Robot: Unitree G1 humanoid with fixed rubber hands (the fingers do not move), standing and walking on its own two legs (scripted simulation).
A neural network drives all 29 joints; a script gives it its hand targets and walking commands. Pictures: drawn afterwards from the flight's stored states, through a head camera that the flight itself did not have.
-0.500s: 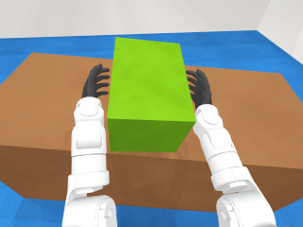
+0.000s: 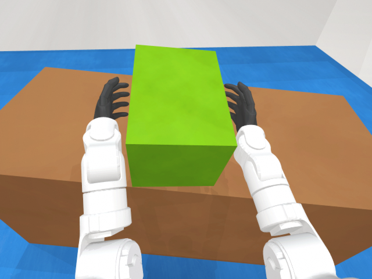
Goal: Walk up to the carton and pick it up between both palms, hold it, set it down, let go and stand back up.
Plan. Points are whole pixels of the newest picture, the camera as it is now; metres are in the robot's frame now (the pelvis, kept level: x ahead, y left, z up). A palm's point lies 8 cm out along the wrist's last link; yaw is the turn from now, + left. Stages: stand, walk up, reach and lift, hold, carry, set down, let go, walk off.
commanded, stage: hold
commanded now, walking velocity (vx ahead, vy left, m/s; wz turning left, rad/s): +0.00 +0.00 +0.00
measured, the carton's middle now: (175, 116) +0.41 +0.01 +0.14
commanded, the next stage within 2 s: none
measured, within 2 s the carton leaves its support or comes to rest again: neither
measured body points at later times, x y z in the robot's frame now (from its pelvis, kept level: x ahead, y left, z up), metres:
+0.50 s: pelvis +0.00 +0.00 +0.00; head -0.04 +0.04 +0.44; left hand +0.37 +0.16 +0.19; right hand +0.37 -0.12 +0.19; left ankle +0.04 +0.13 -0.75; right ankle +0.02 -0.11 -0.75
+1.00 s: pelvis +0.01 +0.00 +0.00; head -0.02 +0.04 +0.45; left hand +0.38 +0.15 +0.18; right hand +0.38 -0.13 +0.17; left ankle +0.04 +0.13 -0.75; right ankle +0.02 -0.11 -0.75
